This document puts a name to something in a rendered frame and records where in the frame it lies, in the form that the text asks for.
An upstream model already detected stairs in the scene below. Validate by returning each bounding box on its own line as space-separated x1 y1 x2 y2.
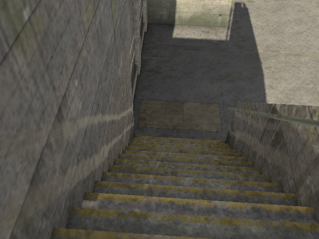
50 135 319 239

